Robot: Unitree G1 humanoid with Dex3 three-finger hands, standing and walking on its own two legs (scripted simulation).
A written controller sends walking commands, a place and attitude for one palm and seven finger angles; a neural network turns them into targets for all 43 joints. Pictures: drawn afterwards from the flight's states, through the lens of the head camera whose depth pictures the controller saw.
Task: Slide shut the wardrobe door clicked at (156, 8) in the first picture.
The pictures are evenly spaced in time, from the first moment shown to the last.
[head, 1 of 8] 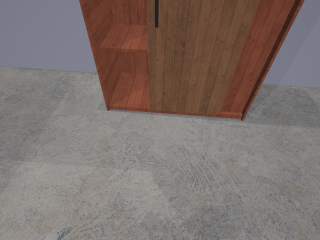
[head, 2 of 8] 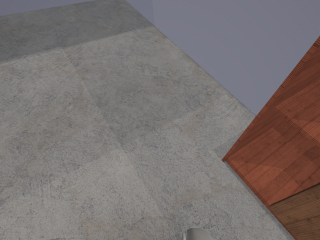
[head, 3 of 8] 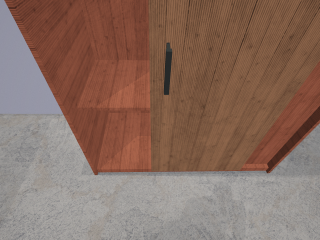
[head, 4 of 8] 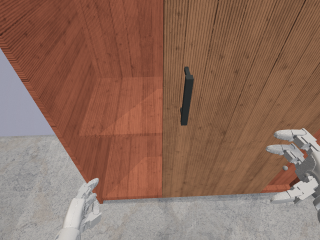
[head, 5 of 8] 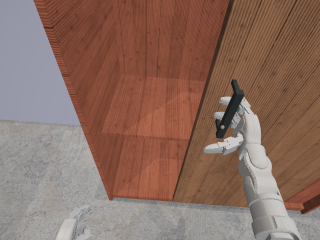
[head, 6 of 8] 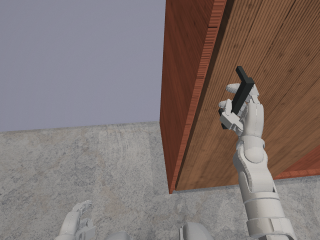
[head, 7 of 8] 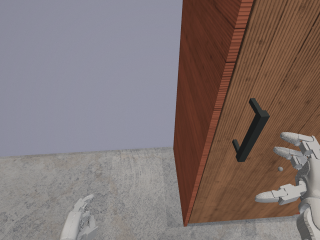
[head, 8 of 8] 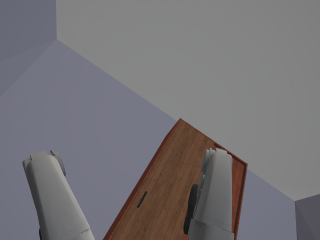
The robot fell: yes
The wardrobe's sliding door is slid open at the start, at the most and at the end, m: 0.36 0.36 0.00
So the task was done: no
